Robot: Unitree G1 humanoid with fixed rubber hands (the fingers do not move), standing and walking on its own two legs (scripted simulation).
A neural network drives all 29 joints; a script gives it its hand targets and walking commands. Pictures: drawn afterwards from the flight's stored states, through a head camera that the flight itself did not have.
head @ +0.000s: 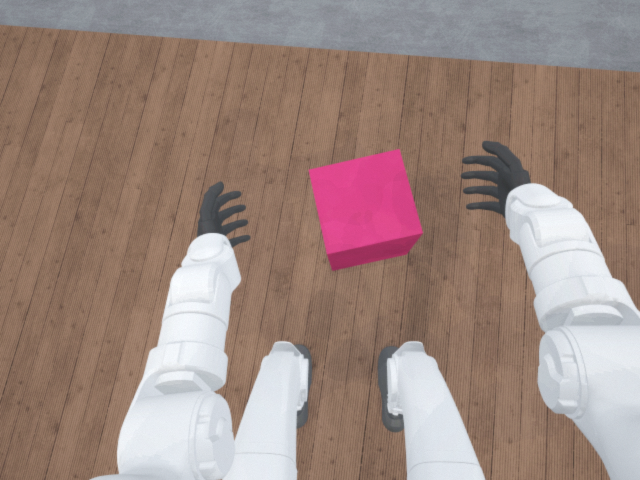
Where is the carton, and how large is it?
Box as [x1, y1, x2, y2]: [309, 149, 422, 270]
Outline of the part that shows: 399,149 309,170 325,247 332,270 406,254 422,233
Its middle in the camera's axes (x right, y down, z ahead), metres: +0.11 -0.07 +0.97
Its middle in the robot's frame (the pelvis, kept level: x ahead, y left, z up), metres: +0.55 -0.03 -0.55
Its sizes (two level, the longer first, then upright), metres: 0.210 0.200 0.250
